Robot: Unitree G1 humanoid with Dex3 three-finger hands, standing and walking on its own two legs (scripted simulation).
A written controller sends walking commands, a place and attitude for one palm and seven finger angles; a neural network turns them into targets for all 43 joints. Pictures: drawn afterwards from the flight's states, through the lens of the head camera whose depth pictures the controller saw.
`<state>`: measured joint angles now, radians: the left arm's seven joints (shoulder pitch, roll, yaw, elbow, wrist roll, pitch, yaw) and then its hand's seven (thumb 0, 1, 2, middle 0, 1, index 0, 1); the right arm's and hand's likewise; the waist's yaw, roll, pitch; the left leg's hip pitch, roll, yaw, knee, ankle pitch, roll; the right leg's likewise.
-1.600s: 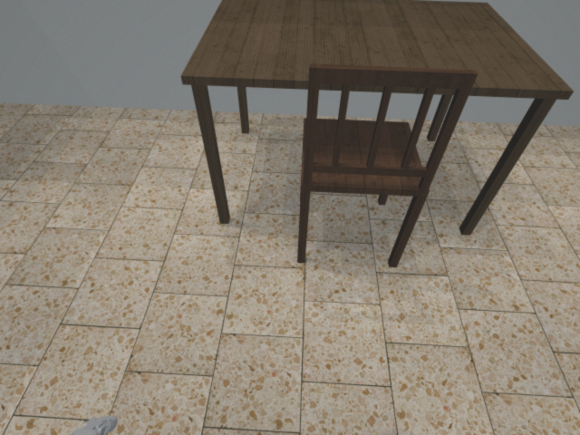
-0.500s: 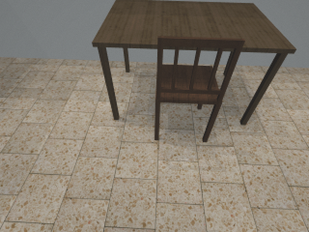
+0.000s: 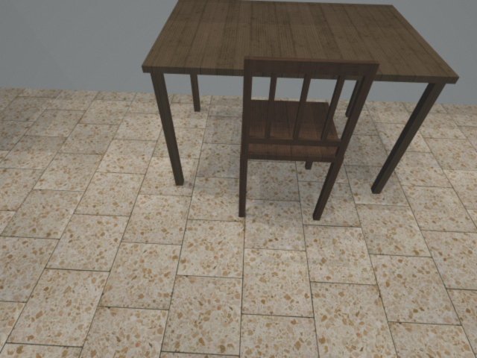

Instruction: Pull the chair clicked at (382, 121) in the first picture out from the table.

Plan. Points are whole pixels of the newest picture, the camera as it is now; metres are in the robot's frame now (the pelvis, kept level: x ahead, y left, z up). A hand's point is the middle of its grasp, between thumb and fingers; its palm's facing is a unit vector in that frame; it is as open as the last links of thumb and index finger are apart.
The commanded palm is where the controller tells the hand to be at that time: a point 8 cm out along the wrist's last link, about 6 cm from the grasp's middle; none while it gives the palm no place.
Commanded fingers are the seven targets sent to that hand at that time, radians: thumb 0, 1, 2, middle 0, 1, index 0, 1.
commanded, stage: walk to a spot facing it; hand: left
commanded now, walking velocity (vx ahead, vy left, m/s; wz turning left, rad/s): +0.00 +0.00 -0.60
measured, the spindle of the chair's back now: (301, 108) +0.92 -0.16 -0.11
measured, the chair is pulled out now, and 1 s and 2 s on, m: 0.00 0.00 0.00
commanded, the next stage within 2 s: none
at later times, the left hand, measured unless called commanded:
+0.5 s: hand out of the picture +0.05 +0.15 -0.17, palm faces -0.17 -0.94 -0.28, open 7.4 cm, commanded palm none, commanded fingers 0.00 0.90 0.90 -0.20 -0.30 -0.20 -0.30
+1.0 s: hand out of the picture +0.13 +0.19 -0.18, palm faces -0.41 -0.88 -0.24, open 7.4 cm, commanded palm none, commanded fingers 0.00 0.90 0.90 -0.20 -0.30 -0.20 -0.30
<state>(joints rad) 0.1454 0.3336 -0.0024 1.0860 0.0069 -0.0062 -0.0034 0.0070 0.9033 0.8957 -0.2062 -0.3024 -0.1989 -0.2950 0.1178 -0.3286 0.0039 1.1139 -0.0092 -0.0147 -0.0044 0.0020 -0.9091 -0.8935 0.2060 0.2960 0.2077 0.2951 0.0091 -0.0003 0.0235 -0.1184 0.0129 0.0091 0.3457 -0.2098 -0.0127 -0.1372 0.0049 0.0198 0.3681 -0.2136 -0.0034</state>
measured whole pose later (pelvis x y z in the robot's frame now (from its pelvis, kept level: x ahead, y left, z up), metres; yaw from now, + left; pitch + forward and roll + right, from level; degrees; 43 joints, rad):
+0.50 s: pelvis -0.03 -0.04 -0.02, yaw -14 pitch +0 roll +2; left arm 0.27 0.19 0.04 0.93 0.01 0.03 0.00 0.01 0.90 0.90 -0.21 -0.30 -0.20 -0.29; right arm 0.16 -0.24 -0.06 0.98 -0.01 0.06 -0.01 0.00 -0.91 -0.89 0.20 0.30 0.21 0.29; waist 0.04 0.03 0.09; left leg -0.45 0.07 0.03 1.09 -0.44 -0.05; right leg -0.31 0.05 0.01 0.61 -0.29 -0.09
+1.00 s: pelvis -0.02 +0.02 -0.01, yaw -30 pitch +2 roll +0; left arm 0.26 0.26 0.08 0.90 0.02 0.06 0.00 0.01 0.90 0.90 -0.21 -0.30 -0.20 -0.30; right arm 0.12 -0.21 -0.04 0.87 0.00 0.01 -0.03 0.00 -0.91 -0.89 0.20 0.30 0.20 0.29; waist 0.04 -0.04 0.02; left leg -0.27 -0.01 -0.04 0.51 -0.28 -0.01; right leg -0.38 0.16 0.27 0.53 -0.20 -0.01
